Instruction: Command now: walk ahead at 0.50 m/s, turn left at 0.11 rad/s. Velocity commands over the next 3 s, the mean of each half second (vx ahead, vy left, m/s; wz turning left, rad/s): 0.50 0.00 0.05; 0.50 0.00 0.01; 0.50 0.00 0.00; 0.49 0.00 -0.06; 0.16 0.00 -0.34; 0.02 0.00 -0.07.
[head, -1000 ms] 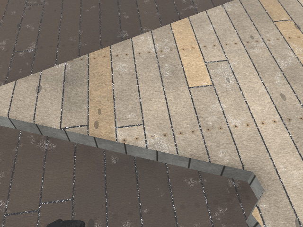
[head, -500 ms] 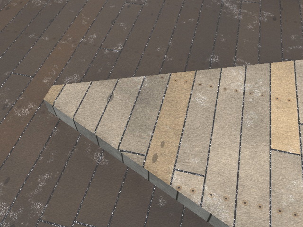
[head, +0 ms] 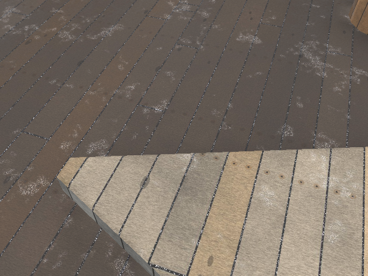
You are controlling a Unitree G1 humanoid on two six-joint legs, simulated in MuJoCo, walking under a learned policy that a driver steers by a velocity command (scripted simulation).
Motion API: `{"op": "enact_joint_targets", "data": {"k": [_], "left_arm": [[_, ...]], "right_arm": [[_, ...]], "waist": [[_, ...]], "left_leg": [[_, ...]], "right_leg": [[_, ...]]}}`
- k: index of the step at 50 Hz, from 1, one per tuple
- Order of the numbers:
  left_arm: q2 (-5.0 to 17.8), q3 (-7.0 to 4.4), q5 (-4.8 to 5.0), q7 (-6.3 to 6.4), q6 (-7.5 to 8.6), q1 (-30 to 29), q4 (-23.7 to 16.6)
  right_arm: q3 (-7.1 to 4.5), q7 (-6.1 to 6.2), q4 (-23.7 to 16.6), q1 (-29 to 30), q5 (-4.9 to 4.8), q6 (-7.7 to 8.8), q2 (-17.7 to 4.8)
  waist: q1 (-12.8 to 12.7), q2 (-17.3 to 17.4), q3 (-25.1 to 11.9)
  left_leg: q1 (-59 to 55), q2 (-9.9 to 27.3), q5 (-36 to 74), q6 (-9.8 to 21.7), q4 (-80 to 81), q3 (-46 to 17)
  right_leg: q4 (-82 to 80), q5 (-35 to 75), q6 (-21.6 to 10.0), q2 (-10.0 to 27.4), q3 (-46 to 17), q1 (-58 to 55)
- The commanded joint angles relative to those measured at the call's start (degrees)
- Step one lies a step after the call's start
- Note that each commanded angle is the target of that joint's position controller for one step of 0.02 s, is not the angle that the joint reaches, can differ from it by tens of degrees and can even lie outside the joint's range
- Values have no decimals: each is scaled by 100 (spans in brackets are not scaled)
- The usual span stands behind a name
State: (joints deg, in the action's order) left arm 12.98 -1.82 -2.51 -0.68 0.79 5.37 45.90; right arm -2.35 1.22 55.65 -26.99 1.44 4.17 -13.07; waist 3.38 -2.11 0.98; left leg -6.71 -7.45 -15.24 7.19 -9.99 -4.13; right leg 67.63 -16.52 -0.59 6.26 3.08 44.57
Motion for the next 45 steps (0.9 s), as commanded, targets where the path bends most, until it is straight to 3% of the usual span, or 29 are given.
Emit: {"op": "enact_joint_targets", "data": {"k": [1,4,5,6,7,8,9,10,11,12,13,14,16,19,21,23,25,26,28,29,31,32,33,34,35,36,38,41,45], "left_arm": [[221,41,16,48,76,-1386,-1069],[214,200,56,133,196,-2457,-1848],[229,254,85,93,234,-2288,-1945],[48,363,165,62,306,-2010,-1992],[-105,476,156,6,286,-1208,-1874],[78,323,136,-7,194,-100,-1389],[574,50,113,98,154,1494,-885],[1208,-211,-40,113,174,2530,-455],[1399,-258,46,176,113,2730,-225],[1272,-238,178,219,114,2058,-189],[1044,-216,125,282,158,1372,-122],[717,-184,45,306,193,1165,23],[73,-55,19,259,297,1054,275],[-11,-61,70,154,574,1033,537],[140,-108,88,143,711,1294,669],[250,-125,98,156,633,1397,620],[-6,-60,170,232,542,1886,686],[297,-99,180,250,569,1920,682],[767,-213,219,265,602,2048,604],[811,-227,194,288,576,2171,618],[952,-279,99,359,454,1992,540],[1048,-331,177,368,377,1572,424],[660,-260,200,297,338,1299,227],[85,-137,283,291,372,1926,-42],[342,-171,398,298,322,2597,2],[710,-206,216,282,314,2262,53],[736,-211,108,169,294,1531,-177],[480,-128,44,9,128,1342,-341],[378,-31,53,-71,70,409,-689]], "right_arm": [[-149,109,133,-894,143,22,-810],[-185,235,352,-1471,400,55,-819],[-180,279,314,-1273,377,54,-851],[-137,278,209,-943,321,67,-766],[-109,243,-1,-114,139,18,-751],[-188,127,-31,-309,-113,-16,-1105],[-254,-18,-84,-83,-357,35,-1307],[-205,-125,-156,19,-560,143,-1057],[-205,-274,-374,320,-426,242,-1010],[-217,-319,-636,821,-137,231,-842],[-188,-298,-713,872,-85,156,-574],[-135,-253,-773,1025,2,64,-368],[-74,-238,-906,975,-32,-171,-186],[-13,-143,-1253,1472,-70,-345,-102],[-19,-110,-1550,1945,77,-373,-231],[92,-216,-2040,2806,141,-315,-247],[206,-380,-2126,3257,-5,-285,-51],[228,-423,-2169,3230,-47,-257,12],[138,-389,-1982,2737,-15,-271,-307],[75,-344,-1819,2408,22,-274,-448],[-115,-213,-1350,1152,18,-276,-850],[-184,-138,-1046,261,23,-258,-897],[-179,-102,-881,94,84,-215,-819],[-167,-102,-980,180,117,-113,-1017],[-260,-99,-1047,682,-6,-131,-1061],[-172,-96,-1256,1192,-35,-136,-602],[-54,-97,-1160,1382,33,38,-305],[-81,-116,-782,864,-67,268,-544],[-84,-185,-645,542,-87,260,-664]], "waist": [[143,709,797],[500,571,977],[288,403,441],[59,496,348],[-611,89,-52],[-874,223,-790],[-1717,-45,-1526],[-1985,-1377,-2295],[-1884,-2240,-3136],[-1351,-1079,-2225],[-891,-207,-1179],[-704,397,-367],[-311,261,136],[-55,-43,322],[-54,-28,456],[-132,21,572],[-519,387,447],[-462,143,285],[-310,-64,-120],[-228,-307,-339],[387,-502,-756],[932,-358,-891],[765,206,-896],[74,830,-1367],[-168,644,-1631],[-178,163,-906],[-387,-244,-51],[-530,26,129],[-345,346,196]], "left_leg": [[-1876,2357,3883,852,-557,-1265],[-2874,2544,4721,591,-903,-1260],[-2815,2395,5174,426,-893,-970],[-1850,2163,6056,276,-976,-577],[-1,1852,7019,27,-978,-105],[1267,1932,7593,274,-1118,-505],[2228,1542,7985,-16,-2695,-169],[3462,546,3660,-566,-5363,-289],[3475,-434,-581,-745,-7655,-424],[3880,-116,-294,-615,-8160,-717],[4320,222,-81,-538,-8102,-581],[4523,498,6,-442,-7893,-461],[4547,663,46,-378,-7647,-389],[4561,430,41,-298,-7007,-147],[4796,377,158,-275,-6448,123],[4714,484,279,-419,-5080,697],[3582,321,1134,-548,-3407,1395],[3131,399,1664,-499,-2958,1174],[2746,76,1814,-371,-2395,1219],[2537,-122,1771,-314,-2179,1211],[1479,-85,1961,-157,-1612,1017],[705,293,2631,165,-805,802],[-490,1245,2785,455,-1135,-106],[-1212,2426,5886,930,-2312,-1643],[-1058,2930,3490,1802,-1467,-2583],[-211,2705,1342,1818,-728,-2562],[1095,2230,1027,1321,-129,-1994],[1760,1861,1626,960,209,-1247],[1695,1514,2715,689,270,-470]], "right_leg": [[1630,-1454,-240,123,-279,3426],[2315,-3321,-551,54,-651,5333],[1930,-3254,-651,-62,-603,4816],[1159,-2838,-775,-122,-376,3594],[-658,-1794,-973,-326,-154,594],[-849,-509,-798,-864,385,-2124],[-1023,-27,-1002,-873,-215,-4326],[-2507,228,-1604,491,-2584,-5932],[-3450,2346,-1846,1358,-4739,-6079],[-3597,2331,-1427,1030,-4503,-5052],[-3434,1570,-1159,969,-4033,-4269],[-3423,1362,-941,762,-3412,-3473],[-3982,736,-804,434,-2639,-2683],[-4633,1272,-821,67,-1622,-2196],[-5098,2011,-789,-99,-1192,-2511],[-5820,2021,-902,-229,-968,-2586],[-6392,2881,-822,-382,-609,-2783],[-6461,3693,-771,-120,-646,-3197],[-5915,5969,-499,-29,-426,-4354],[-5422,6701,-319,-15,-405,-4944],[-3640,6980,-145,-21,-413,-5154],[-1866,6465,-54,-276,-225,-4766],[8,890,-129,-928,-341,-2984],[1193,-1547,-263,-1235,-937,-1888],[1655,-1145,-261,-1066,-1238,-1233],[1604,-833,-285,-830,-903,-836],[924,-394,-228,-560,-954,-951],[-115,-166,-70,-263,-781,-1252],[-1559,845,37,-29,-344,-989]]}}
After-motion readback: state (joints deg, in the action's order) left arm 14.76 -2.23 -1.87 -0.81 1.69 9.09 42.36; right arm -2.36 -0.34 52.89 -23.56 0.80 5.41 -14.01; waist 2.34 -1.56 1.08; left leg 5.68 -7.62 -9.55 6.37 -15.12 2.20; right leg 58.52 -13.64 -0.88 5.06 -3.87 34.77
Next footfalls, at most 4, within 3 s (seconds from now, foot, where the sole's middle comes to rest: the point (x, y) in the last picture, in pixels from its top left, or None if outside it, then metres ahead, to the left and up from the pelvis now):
0.16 right None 0.29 -0.14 -0.66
0.66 left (203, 222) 0.63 -0.08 -0.66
1.12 right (250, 166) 0.87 -0.30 -0.66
1.72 left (199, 122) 1.22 -0.12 -0.77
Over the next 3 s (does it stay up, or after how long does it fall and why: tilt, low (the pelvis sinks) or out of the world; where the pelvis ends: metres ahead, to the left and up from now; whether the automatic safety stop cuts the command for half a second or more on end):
stays up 1.38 -0.22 0.01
